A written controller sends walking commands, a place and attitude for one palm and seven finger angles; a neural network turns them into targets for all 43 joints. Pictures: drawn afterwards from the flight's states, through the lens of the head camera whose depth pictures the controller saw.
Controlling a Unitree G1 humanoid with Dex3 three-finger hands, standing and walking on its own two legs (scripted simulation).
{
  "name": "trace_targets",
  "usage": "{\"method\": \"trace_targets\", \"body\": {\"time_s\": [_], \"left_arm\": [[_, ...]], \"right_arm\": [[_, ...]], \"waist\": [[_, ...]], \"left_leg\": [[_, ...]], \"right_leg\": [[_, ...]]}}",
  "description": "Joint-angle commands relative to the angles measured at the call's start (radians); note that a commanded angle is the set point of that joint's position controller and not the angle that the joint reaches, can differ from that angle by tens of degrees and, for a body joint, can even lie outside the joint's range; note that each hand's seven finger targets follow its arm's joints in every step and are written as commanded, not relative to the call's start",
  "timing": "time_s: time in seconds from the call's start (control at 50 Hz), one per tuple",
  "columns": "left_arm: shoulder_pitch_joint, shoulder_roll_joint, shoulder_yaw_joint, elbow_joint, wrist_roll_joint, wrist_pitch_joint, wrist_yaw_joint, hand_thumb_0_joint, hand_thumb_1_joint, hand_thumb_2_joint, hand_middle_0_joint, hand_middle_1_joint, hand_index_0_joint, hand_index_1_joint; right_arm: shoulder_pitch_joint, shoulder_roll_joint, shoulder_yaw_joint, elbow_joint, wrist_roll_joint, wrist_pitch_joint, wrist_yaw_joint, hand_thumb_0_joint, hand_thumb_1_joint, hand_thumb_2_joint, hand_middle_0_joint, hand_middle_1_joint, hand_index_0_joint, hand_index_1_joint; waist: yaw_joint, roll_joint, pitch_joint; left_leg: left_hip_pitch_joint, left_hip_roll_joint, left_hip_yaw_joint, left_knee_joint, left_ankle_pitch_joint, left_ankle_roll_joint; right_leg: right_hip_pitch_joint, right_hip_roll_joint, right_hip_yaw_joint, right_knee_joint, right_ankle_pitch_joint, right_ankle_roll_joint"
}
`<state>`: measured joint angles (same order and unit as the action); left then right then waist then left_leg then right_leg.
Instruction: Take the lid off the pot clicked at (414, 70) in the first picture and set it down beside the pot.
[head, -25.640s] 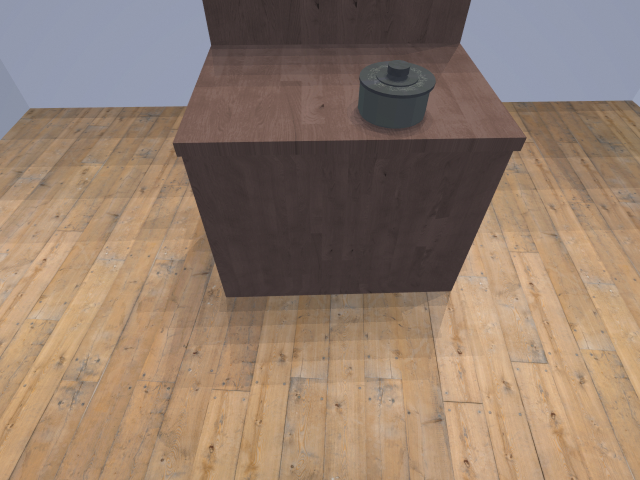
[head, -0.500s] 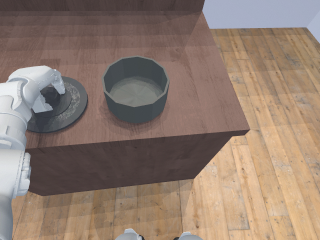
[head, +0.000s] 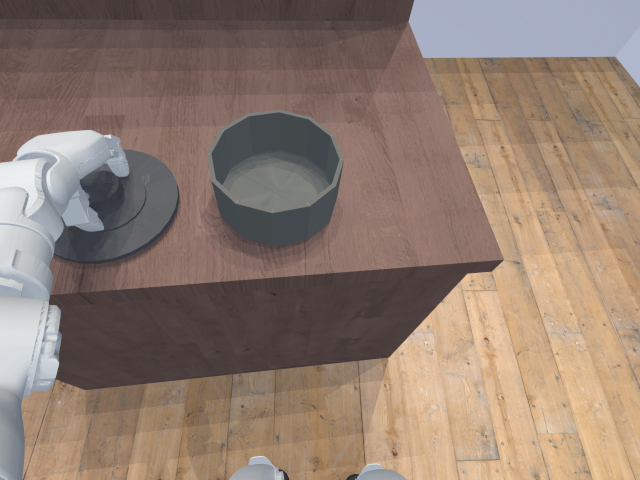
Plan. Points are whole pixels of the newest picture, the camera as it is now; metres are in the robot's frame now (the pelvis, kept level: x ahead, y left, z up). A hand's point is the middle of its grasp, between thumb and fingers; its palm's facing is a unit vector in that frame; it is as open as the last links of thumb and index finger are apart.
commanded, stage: open the fingers wide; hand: left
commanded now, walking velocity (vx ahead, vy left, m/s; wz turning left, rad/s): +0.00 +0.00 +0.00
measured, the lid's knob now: (100, 190) +0.49 +0.28 +0.01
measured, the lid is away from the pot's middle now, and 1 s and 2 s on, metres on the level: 0.24 0.24 0.24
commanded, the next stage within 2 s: raise the empty hand in 0.18 s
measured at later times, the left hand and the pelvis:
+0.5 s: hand (88, 182) +0.48 +0.27 +0.05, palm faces -0.42 -0.11 -0.90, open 11.0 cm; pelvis +0.01 +0.00 +0.01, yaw +0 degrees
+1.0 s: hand (69, 153) +0.47 +0.27 +0.11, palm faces -0.37 -0.09 -0.92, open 11.0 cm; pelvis +0.01 +0.00 +0.02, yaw +1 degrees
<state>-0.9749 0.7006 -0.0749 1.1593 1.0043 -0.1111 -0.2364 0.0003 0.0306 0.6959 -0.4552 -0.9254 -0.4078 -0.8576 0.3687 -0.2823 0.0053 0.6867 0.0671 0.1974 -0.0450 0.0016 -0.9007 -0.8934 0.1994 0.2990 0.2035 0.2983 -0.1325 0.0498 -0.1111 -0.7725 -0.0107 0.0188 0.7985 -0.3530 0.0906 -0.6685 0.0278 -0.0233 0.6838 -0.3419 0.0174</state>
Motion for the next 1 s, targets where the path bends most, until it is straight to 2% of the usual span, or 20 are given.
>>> {"method": "trace_targets", "body": {"time_s": [0.0,0.02,0.06,0.08,0.16,0.2,0.24,0.32,0.38,0.46,0.52,0.62,0.66,0.7,0.76,0.82,0.86,0.92,0.94,0.98], "left_arm": [[-0.411,0.254,0.054,-0.105,-0.013,0.003,0.031,0.0,-0.023,0.669,-0.357,-0.844,-0.357,-0.844],[-0.424,0.244,0.041,-0.103,-0.012,0.006,0.03,0.0,-0.023,0.669,-0.357,-0.844,-0.357,-0.844],[-0.481,0.245,0.047,-0.21,-0.005,-0.008,0.028,0.0,-0.022,0.667,-0.356,-0.846,-0.356,-0.846],[-0.425,0.181,0.009,-0.138,-0.004,0.0,0.026,0.0,-0.022,0.667,-0.356,-0.846,-0.356,-0.846],[-0.429,0.283,0.087,-0.188,-0.013,-0.012,0.024,0.0,-0.02,0.663,-0.355,-0.849,-0.355,-0.849],[-0.403,0.202,0.033,-0.13,-0.017,0.001,0.024,0.0,-0.019,0.662,-0.354,-0.849,-0.354,-0.849],[-0.445,0.208,0.036,-0.179,-0.016,-0.003,0.024,0.0,-0.019,0.662,-0.354,-0.849,-0.354,-0.849],[-0.445,0.294,0.099,-0.226,-0.009,-0.005,0.038,0.0,-0.019,0.662,-0.354,-0.849,-0.354,-0.849],[-0.458,0.319,0.13,-0.31,-0.006,-0.014,0.048,0.0,-0.019,0.662,-0.354,-0.849,-0.354,-0.849],[-0.411,0.309,0.129,-0.258,-0.016,0.005,0.058,0.0,-0.019,0.662,-0.354,-0.849,-0.354,-0.849],[-0.368,0.231,0.064,-0.169,-0.022,0.036,0.055,0.0,-0.019,0.662,-0.354,-0.849,-0.354,-0.849],[-0.488,0.24,0.051,-0.286,-0.027,0.038,0.025,0.0,-0.019,0.662,-0.354,-0.849,-0.354,-0.849],[-0.537,0.287,0.088,-0.385,-0.033,0.017,0.013,0.0,-0.019,0.662,-0.354,-0.849,-0.354,-0.849],[-0.49,0.245,0.063,-0.331,-0.038,0.02,0.008,0.0,-0.019,0.662,-0.354,-0.849,-0.354,-0.849],[-0.409,0.19,0.026,-0.18,-0.044,0.04,0.001,0.0,-0.019,0.662,-0.354,-0.849,-0.354,-0.849],[-0.473,0.205,0.024,-0.248,-0.039,0.056,0.001,0.0,-0.019,0.662,-0.354,-0.849,-0.354,-0.849],[-0.533,0.239,0.049,-0.359,-0.035,0.045,-0.002,0.0,-0.019,0.662,-0.354,-0.849,-0.354,-0.849],[-0.502,0.291,0.099,-0.367,-0.042,0.039,-0.007,0.0,-0.019,0.662,-0.354,-0.849,-0.354,-0.849],[-0.499,0.3,0.106,-0.365,-0.048,0.034,-0.011,0.0,-0.019,0.662,-0.354,-0.849,-0.354,-0.849],[-0.437,0.254,0.061,-0.219,-0.055,0.059,-0.016,0.0,-0.019,0.662,-0.354,-0.849,-0.354,-0.849]], "right_arm": [[0.141,-0.194,-0.061,-0.033,-0.003,-0.008,-0.018,0.0,-0.9,-0.9,0.2,0.3,0.2,0.3],[0.137,-0.193,-0.06,-0.032,-0.003,-0.011,-0.018,0.0,-0.9,-0.9,0.2,0.3,0.2,0.3],[0.146,-0.188,-0.069,-0.033,-0.009,-0.011,-0.017,0.0,-0.9,-0.9,0.2,0.3,0.2,0.3],[0.144,-0.182,-0.07,-0.03,-0.01,-0.013,-0.012,0.0,-0.9,-0.9,0.2,0.3,0.2,0.3],[0.147,-0.185,-0.066,-0.04,-0.012,-0.008,-0.013,0.0,-0.9,-0.9,0.2,0.3,0.2,0.3],[0.143,-0.18,-0.068,-0.034,-0.01,-0.008,-0.012,0.0,-0.9,-0.9,0.2,0.3,0.2,0.3],[0.143,-0.185,-0.069,-0.03,-0.01,-0.008,-0.01,0.0,-0.9,-0.9,0.2,0.3,0.2,0.3],[0.143,-0.18,-0.068,-0.04,-0.012,-0.006,-0.01,0.0,-0.9,-0.9,0.2,0.3,0.2,0.3],[0.136,-0.17,-0.074,-0.047,-0.016,-0.009,-0.009,0.0,-0.9,-0.9,0.2,0.3,0.2,0.3],[0.12,-0.172,-0.069,-0.047,-0.01,-0.009,-0.004,0.0,-0.9,-0.9,0.2,0.3,0.2,0.3],[0.108,-0.174,-0.067,-0.043,-0.001,-0.014,0.006,0.0,-0.9,-0.9,0.2,0.3,0.2,0.3],[0.095,-0.175,-0.072,-0.049,0.0,-0.019,0.001,0.0,-0.9,-0.9,0.2,0.3,0.2,0.3],[0.093,-0.172,-0.075,-0.059,-0.004,-0.023,-0.008,0.0,-0.9,-0.9,0.2,0.3,0.2,0.3],[0.088,-0.169,-0.071,-0.058,-0.001,-0.023,-0.011,0.0,-0.9,-0.9,0.2,0.3,0.2,0.3],[0.078,-0.174,-0.063,-0.046,0.006,-0.027,-0.003,0.0,-0.9,-0.9,0.2,0.3,0.2,0.3],[0.058,-0.176,-0.065,-0.058,0.008,-0.026,0.004,0.0,-0.9,-0.9,0.2,0.3,0.2,0.3],[0.054,-0.171,-0.069,-0.072,-0.001,-0.026,0.005,0.0,-0.9,-0.9,0.2,0.3,0.2,0.3],[0.043,-0.167,-0.068,-0.085,-0.001,-0.026,-0.003,0.0,-0.9,-0.9,0.2,0.3,0.2,0.3],[0.041,-0.168,-0.066,-0.089,-0.002,-0.028,-0.005,0.0,-0.9,-0.9,0.2,0.3,0.2,0.3],[0.034,-0.174,-0.055,-0.074,0.009,-0.028,-0.005,0.0,-0.9,-0.9,0.2,0.3,0.2,0.3]], "waist": [[-0.037,0.025,-0.327],[-0.038,0.039,-0.322],[-0.026,0.127,-0.42],[-0.034,0.105,-0.388],[-0.018,0.081,-0.447],[-0.034,0.061,-0.392],[-0.03,0.09,-0.395],[-0.012,0.109,-0.457],[0.003,0.156,-0.526],[0.004,0.119,-0.443],[-0.002,0.085,-0.345],[-0.007,0.106,-0.412],[-0.002,0.134,-0.481],[-0.006,0.101,-0.446],[-0.001,0.043,-0.303],[0.006,0.064,-0.324],[0.014,0.113,-0.415],[0.018,0.074,-0.45],[0.022,0.069,-0.449],[0.012,-0.01,-0.315]], "left_leg": [[0.458,0.011,-0.072,-0.063,0.341,-0.009],[0.446,0.009,-0.069,-0.064,0.319,-0.009],[0.556,0.017,-0.085,-0.062,0.428,-0.019],[0.55,0.014,-0.081,-0.047,0.437,-0.019],[0.542,0.012,-0.079,-0.044,0.486,-0.017],[0.521,0.012,-0.074,-0.042,0.464,-0.016],[0.541,0.021,-0.081,-0.049,0.492,-0.019],[0.567,0.014,-0.075,-0.053,0.51,-0.021],[0.656,0.021,-0.084,-0.056,0.642,-0.031],[0.626,0.023,-0.081,-0.081,0.628,-0.03],[0.574,0.019,-0.074,-0.103,0.527,-0.027],[0.649,0.015,-0.081,-0.125,0.518,-0.018],[0.727,0.019,-0.1,-0.128,0.614,-0.023],[0.714,0.017,-0.098,-0.134,0.615,-0.024],[0.623,0.015,-0.09,-0.156,0.511,-0.021],[0.631,0.012,-0.086,-0.176,0.461,-0.02],[0.703,0.011,-0.095,-0.171,0.56,-0.023],[0.719,0.009,-0.093,-0.176,0.599,-0.018],[0.71,0.005,-0.091,-0.179,0.617,-0.015],[0.608,0.003,-0.072,-0.2,0.474,-0.01]], "right_leg": [[-0.084,0.063,-0.052,-0.074,0.149,-0.066],[-0.087,0.061,-0.053,-0.073,0.14,-0.067],[-0.089,0.06,-0.052,-0.067,0.173,-0.073],[-0.114,0.065,-0.058,-0.067,0.169,-0.072],[-0.044,0.065,-0.049,-0.061,0.226,-0.069],[-0.077,0.067,-0.054,-0.066,0.212,-0.066],[-0.089,0.063,-0.058,-0.066,0.211,-0.069],[-0.025,0.064,-0.046,-0.073,0.243,-0.07],[0.013,0.066,-0.045,-0.082,0.303,-0.07],[0.022,0.065,-0.049,-0.103,0.301,-0.067],[0.004,0.063,-0.053,-0.121,0.254,-0.068],[0.055,0.055,-0.043,-0.145,0.267,-0.069],[0.081,0.053,-0.041,-0.146,0.305,-0.067],[0.077,0.054,-0.045,-0.155,0.3,-0.064],[0.044,0.051,-0.056,-0.164,0.244,-0.067],[0.076,0.044,-0.047,-0.177,0.238,-0.072],[0.121,0.043,-0.04,-0.176,0.292,-0.073],[0.183,0.042,-0.036,-0.186,0.338,-0.066],[0.197,0.04,-0.034,-0.189,0.358,-0.068],[0.175,0.041,-0.042,-0.2,0.306,-0.062]]}}
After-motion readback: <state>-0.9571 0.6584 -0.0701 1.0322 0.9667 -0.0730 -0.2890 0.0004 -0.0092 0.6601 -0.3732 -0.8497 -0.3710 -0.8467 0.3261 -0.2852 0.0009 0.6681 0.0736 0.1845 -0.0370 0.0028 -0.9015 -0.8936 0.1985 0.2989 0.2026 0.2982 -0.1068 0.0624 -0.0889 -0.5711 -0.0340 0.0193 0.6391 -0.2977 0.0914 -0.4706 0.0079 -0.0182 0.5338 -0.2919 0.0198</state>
